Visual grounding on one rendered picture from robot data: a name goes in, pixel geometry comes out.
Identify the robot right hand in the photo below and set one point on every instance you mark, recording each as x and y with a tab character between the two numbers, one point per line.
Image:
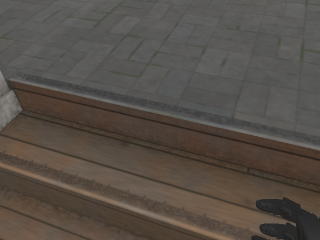
307	224

